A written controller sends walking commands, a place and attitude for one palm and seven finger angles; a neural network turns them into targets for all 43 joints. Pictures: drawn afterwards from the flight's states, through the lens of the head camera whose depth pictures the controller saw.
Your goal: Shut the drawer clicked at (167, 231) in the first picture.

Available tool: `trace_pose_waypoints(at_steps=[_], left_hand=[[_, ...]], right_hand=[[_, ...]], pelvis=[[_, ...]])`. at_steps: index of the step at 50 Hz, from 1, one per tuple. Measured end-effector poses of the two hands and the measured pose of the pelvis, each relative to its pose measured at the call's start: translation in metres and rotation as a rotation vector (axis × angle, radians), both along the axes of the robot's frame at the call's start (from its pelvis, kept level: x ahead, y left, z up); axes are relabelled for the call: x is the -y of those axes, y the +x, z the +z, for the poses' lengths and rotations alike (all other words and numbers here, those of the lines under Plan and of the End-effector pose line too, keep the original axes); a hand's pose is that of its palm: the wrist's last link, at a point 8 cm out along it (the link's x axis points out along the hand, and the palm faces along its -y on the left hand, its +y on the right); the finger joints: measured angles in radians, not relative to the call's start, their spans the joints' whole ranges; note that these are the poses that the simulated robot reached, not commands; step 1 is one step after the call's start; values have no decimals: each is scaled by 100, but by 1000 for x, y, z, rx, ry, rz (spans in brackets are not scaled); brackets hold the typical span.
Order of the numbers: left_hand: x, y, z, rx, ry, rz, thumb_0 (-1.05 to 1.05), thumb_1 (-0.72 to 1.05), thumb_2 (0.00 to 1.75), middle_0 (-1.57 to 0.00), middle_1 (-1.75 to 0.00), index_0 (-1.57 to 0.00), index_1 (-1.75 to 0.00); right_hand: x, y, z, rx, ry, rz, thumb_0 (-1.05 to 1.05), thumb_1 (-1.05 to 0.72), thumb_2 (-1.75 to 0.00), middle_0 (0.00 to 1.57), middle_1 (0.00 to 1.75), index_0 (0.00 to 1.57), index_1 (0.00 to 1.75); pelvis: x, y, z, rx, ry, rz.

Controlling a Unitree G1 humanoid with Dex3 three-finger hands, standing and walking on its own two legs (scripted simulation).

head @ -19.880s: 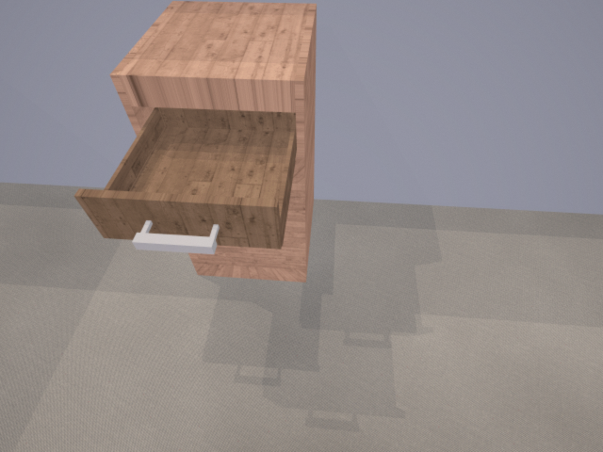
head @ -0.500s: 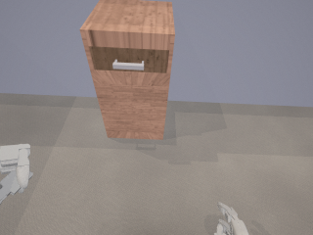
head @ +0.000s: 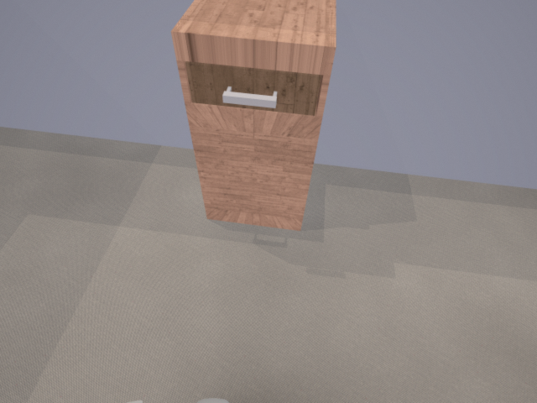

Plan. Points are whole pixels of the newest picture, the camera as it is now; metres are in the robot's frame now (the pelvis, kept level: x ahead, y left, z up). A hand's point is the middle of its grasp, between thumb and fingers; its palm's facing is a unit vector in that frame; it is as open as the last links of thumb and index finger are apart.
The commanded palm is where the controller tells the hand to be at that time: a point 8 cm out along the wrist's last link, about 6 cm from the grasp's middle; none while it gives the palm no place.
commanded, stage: let the arm hang, fingers relaxed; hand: left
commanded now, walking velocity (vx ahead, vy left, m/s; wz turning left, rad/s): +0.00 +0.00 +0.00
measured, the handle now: (251, 95) +0.91 +0.10 -0.07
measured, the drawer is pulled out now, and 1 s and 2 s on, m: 0.00 0.00 0.00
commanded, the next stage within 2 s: look to check the result in 0.74 s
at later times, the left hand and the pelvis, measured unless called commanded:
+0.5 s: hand out of the picture -0.01 +0.19 -0.16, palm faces +0.01 -0.99 -0.17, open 7.2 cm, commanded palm none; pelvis -0.01 +0.03 +0.02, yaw -2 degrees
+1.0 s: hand out of the picture +0.01 +0.20 -0.16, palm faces -0.02 -0.98 -0.19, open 7.3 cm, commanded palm none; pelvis +0.00 +0.03 +0.02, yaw -3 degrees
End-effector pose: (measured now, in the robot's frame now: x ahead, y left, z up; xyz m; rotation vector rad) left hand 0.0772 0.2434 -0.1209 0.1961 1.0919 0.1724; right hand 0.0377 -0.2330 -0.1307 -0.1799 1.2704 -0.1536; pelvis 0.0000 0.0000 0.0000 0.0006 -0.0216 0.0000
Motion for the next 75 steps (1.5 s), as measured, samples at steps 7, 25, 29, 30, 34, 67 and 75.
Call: trace_pose_waypoints(at_steps=[7,25,29,30,34,67,75], left_hand=[[-13,-55,-9,-201,-13,41,1,90,90,-73,-92,-72,-89],[2,-89,-12,-295,-82,31,1,91,90,-23,-34,-23,-34],[0,-90,-12,-300,-78,31,1,91,90,-22,-32,-21,-32],[0,-90,-11,-302,-77,30,1,91,90,-21,-32,-21,-32],[-1,-89,-11,-312,-73,28,1,91,90,-21,-31,-20,-31],[-7,-39,-7,-266,-40,-8,1,91,90,-20,-30,-20,-30],[-9,-28,-5,-251,-34,-17,1,91,90,-20,-30,-20,-30]], right_hand=[[-16,-42,1,-105,3,-36,1,-91,-90,20,30,20,30],[-56,-70,-2,-125,59,-80,1,-91,-90,20,30,21,30],[-58,-76,-3,-140,62,-91,1,-91,-90,20,30,20,30],[-58,-78,-3,-145,62,-94,1,-91,-90,20,30,20,30],[-58,-83,-3,-163,61,-104,0,-91,-90,20,30,20,30],[-36,-44,-1,-127,25,-98,0,-91,-90,20,30,20,30],[-29,-35,1,-115,12,-92,0,-91,-90,20,30,20,30]], pelvis=[[-10,-4,7,-9,-21,-6],[-30,-12,15,18,-4,-32],[-31,-11,15,17,-3,-34],[-31,-11,15,17,-3,-35],[-31,-10,15,14,-3,-38],[-27,12,16,13,-3,-48],[-25,15,17,15,-3,-49]])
